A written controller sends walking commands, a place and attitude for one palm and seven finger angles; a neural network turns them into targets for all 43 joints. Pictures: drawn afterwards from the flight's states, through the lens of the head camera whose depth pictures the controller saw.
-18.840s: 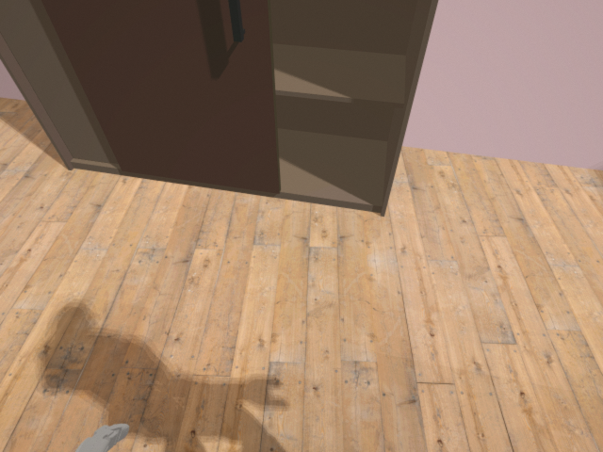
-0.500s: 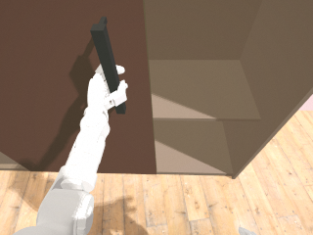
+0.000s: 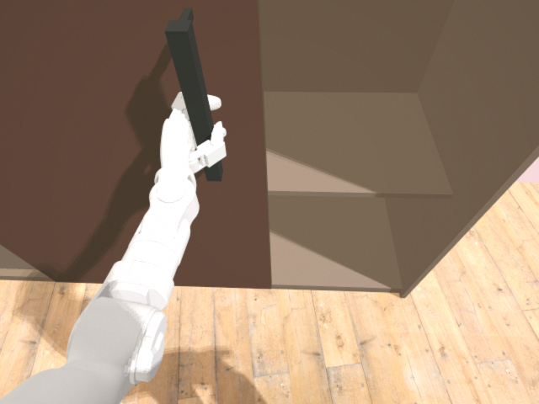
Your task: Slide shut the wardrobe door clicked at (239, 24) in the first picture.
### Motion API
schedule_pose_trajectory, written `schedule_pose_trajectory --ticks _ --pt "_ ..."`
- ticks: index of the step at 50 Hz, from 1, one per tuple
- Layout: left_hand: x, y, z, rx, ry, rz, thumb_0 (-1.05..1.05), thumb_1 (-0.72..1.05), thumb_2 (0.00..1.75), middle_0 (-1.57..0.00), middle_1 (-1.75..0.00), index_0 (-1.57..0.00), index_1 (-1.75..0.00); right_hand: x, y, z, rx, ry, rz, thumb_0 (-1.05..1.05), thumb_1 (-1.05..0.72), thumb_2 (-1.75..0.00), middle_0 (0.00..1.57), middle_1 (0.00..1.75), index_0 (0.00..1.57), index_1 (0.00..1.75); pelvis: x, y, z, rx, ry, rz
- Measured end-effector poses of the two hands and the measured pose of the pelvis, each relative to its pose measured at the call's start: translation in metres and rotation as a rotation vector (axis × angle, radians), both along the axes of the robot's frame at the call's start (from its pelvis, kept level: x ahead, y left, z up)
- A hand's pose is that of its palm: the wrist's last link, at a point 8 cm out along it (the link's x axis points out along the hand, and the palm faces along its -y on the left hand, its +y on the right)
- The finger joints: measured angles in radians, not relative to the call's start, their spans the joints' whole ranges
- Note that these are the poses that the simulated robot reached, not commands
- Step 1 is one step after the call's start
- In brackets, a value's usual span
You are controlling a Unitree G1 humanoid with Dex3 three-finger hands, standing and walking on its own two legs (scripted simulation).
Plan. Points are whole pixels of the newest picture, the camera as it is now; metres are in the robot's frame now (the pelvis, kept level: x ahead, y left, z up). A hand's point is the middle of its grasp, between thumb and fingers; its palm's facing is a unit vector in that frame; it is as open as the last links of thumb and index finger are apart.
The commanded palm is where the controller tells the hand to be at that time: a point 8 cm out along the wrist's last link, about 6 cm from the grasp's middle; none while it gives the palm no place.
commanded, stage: tug the door sideways, standing still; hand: left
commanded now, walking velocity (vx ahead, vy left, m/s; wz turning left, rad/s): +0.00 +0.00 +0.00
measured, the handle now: (203, 108) +0.52 +0.10 +0.15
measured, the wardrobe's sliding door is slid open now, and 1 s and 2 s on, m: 0.48 0.47 0.17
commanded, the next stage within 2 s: step sideways, sliding the door along in 0.06 s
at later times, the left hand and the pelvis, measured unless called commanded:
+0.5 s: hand (216, 143) +0.47 +0.08 +0.12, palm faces +0.05 -0.98 -0.17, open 6.3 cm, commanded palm +0.45 +0.11 +0.13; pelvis -0.01 -0.02 +0.00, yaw -2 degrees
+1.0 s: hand (231, 142) +0.47 +0.06 +0.12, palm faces +0.25 -0.96 -0.15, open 6.5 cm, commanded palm +0.45 +0.03 +0.13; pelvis +0.04 -0.15 -0.01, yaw +5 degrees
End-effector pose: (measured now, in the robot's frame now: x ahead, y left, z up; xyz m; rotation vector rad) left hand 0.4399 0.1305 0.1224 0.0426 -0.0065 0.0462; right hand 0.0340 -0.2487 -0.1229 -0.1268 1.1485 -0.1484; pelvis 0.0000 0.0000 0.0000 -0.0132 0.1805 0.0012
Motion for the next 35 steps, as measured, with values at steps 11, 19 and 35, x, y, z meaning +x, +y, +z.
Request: schedule_pose_trajectory --ticks 11,19,35 --pt "0.002 0.004 0.002 0.035 0.002 -0.03 -0.01 0.7 0.79 -0.32 -1.4 -0.26 -1.4 0.016 0.003 0.002 -0.015 -0.038 0.001 0.0 -0.91 -0.89 0.2 0.3 0.2 0.3 -0.002 0.002 0.001 -0.001 -0.019 -0.011" --pt "0.005 0.007 0.007 0.105 0.044 -0.051 -0.01 0.64 0.78 -0.39 -1.38 -0.32 -1.4 0.038 0.0 0.003 -0.052 -0.097 -0.047 0.0 -0.91 -0.89 0.2 0.3 0.2 0.3 -0.009 -0.001 0.002 0.012 -0.086 -0.05" --pt "-0.001 -0.003 0.008 0.088 0.072 0.092 0.01 0.67 0.82 -0.35 -1.34 -0.28 -1.4 0.058 -0.056 0.003 -0.061 0.007 0.09 0.0 -0.91 -0.89 0.2 0.3 0.2 0.3 -0.003 -0.065 0.01 0.046 -0.178 0.035"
